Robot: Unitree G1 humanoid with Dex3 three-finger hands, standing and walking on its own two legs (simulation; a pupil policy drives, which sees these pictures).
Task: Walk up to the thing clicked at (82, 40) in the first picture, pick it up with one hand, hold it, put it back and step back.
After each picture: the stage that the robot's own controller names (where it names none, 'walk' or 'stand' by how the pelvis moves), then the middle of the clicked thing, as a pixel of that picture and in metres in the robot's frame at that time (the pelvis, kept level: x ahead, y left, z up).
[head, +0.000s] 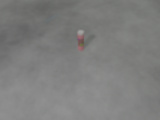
stand; (80, 40) +1.45 +0.03 -0.66
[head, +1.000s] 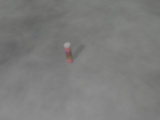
walk; (68, 53) +1.30 +0.29 -0.64
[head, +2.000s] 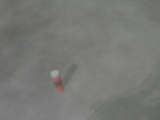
walk; (57, 81) +0.84 +0.33 -0.64
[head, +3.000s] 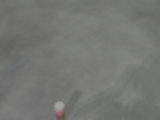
walk; (60, 114) +0.58 +0.19 -0.63
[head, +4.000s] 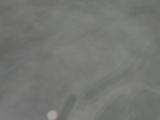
stand; out of the picture +0.50 +0.22 -0.65
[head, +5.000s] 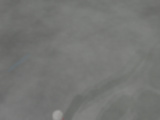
stand; out of the picture +0.47 +0.18 -0.64
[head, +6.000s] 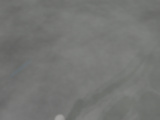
stand; out of the picture +0.47 +0.18 -0.66
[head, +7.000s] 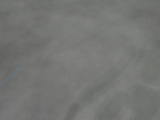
stand; out of the picture +0.43 +0.20 -0.66
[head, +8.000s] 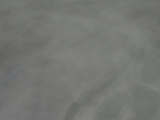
stand; out of the picture +0.44 +0.20 -0.66
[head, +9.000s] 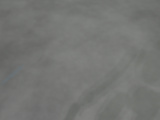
stand; out of the picture +0.43 +0.20 -0.66
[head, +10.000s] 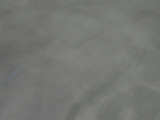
stand; out of the picture +0.43 +0.19 -0.66
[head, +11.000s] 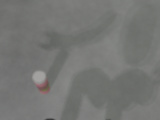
go down; (42, 83) +0.48 +0.20 -0.47
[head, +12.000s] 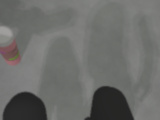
go down; (8, 48) +0.51 +0.26 -0.26
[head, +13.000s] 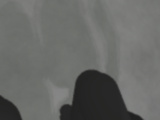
close in; out of the picture +0.49 +0.31 -0.17
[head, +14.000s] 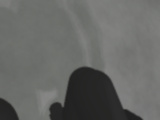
close; out of the picture +0.48 +0.33 -0.17
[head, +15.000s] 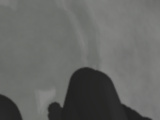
lift; out of the picture +0.44 +0.31 -0.17
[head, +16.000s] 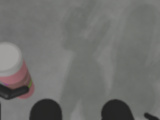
lift; (16, 77) +0.35 +0.22 -0.02
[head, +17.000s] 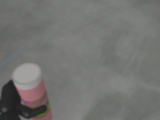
hold; (36, 99) +0.31 +0.16 +0.03
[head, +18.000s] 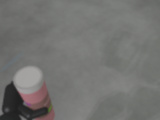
hold; (38, 100) +0.30 +0.16 +0.03
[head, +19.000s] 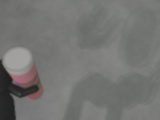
crouch; (27, 78) +0.38 +0.17 -0.03
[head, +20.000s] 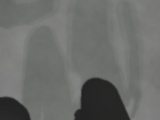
lower; out of the picture +0.51 +0.27 -0.06
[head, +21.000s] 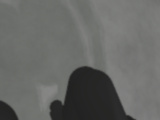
lower; out of the picture +0.45 +0.33 -0.17
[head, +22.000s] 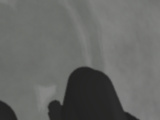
lower; out of the picture +0.46 +0.34 -0.17
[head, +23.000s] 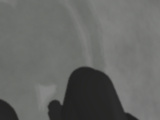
lower; out of the picture +0.46 +0.33 -0.17
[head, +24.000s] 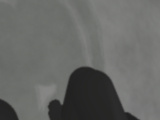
lower; out of the picture +0.45 +0.34 -0.17
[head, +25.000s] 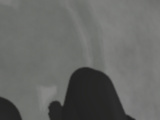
open; out of the picture +0.47 +0.31 -0.17
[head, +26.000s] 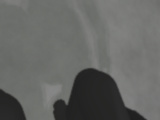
stand; out of the picture +0.46 +0.31 -0.18
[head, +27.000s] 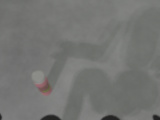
walk; (42, 84) +0.48 +0.21 -0.45
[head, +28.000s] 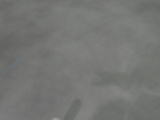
stand; out of the picture +0.43 +0.18 -0.60
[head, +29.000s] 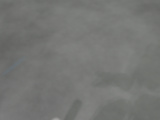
stand; out of the picture +0.43 +0.18 -0.60
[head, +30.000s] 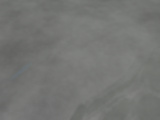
stand; out of the picture +0.45 +0.17 -0.65
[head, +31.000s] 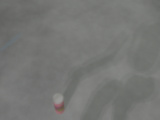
walk; (59, 104) +0.50 +0.13 -0.64
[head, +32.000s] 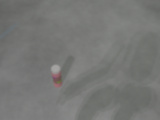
walk; (56, 76) +0.73 +0.20 -0.63
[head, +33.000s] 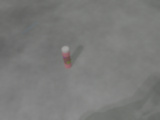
stand; (66, 57) +1.06 +0.23 -0.63
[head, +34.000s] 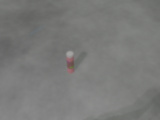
stand; (70, 62) +1.08 +0.15 -0.65
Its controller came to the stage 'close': yes
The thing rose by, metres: 0.68
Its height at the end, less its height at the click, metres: +0.00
